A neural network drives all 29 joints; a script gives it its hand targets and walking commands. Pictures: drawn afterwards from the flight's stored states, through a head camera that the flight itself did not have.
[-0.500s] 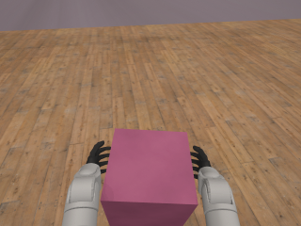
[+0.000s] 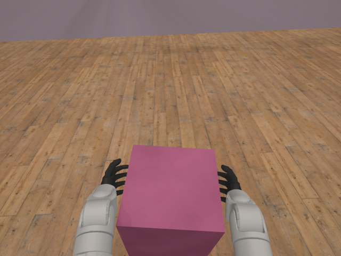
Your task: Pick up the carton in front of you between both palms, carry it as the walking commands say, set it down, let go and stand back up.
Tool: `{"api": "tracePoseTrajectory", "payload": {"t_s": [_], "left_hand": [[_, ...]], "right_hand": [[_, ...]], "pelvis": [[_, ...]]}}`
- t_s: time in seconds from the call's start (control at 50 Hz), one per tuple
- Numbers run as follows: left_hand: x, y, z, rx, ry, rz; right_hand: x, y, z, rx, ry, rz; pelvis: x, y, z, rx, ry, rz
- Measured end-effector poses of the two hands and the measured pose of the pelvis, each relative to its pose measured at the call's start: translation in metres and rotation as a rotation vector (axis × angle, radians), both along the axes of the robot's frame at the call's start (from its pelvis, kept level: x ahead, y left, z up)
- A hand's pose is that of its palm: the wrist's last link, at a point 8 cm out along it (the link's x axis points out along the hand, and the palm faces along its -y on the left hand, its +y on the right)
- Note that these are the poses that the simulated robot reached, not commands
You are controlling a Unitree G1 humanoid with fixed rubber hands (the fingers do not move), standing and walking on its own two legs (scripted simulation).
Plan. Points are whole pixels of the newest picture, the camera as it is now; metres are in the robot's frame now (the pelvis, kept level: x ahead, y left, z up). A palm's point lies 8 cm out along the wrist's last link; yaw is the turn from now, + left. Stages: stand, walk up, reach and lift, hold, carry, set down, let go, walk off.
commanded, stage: hold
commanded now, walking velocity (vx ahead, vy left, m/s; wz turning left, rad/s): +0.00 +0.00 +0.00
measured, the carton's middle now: (170, 205) +0.30 +0.01 -0.03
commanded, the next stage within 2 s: set down in 0.74 s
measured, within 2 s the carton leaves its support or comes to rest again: neither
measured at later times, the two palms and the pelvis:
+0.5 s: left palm (108, 187) +0.30 +0.17 +0.05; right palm (227, 189) +0.30 -0.13 +0.03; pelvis +0.02 +0.00 +0.00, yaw +2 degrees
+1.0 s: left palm (107, 195) +0.29 +0.17 +0.03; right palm (224, 192) +0.31 -0.13 +0.01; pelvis -0.02 +0.00 -0.01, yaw +4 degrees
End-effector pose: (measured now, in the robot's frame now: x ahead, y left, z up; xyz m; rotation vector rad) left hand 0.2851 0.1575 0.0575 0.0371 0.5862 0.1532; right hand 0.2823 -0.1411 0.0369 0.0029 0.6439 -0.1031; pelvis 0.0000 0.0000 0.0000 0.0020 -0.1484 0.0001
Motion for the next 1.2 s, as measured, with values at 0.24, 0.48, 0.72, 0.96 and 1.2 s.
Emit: {"api": "tracePoseTrajectory", "payload": {"t_s": [0.24,0.48,0.72,0.96,1.2], "left_hand": [[0.005,0.015,-0.009,-0.018,0.038,0.068],[0.014,0.007,-0.012,-0.016,0.035,0.028],[-0.005,0.019,-0.012,-0.022,0.024,0.048],[-0.001,0.013,-0.025,-0.064,0.035,0.082],[0.037,0.012,-0.089,-0.008,0.058,0.103]], "right_hand": [[0.024,0.015,-0.005,0.005,0.041,0.05],[0.022,0.007,-0.006,-0.016,0.035,0.023],[0.01,0.019,-0.004,-0.02,0.024,0.042],[0.015,0.013,-0.016,0.023,0.035,0.01],[0.064,0.013,-0.087,0.006,0.054,0.077]], "pelvis": [[0.015,-0.002,0.0,-0.01,-0.023,0.048],[0.02,0.0,0.004,-0.01,0.009,0.04],[0.007,0.006,0.003,-0.008,-0.002,0.037],[-0.014,0.004,-0.008,-0.002,-0.028,0.057],[-0.03,-0.012,-0.036,0.005,0.16,0.068]]}}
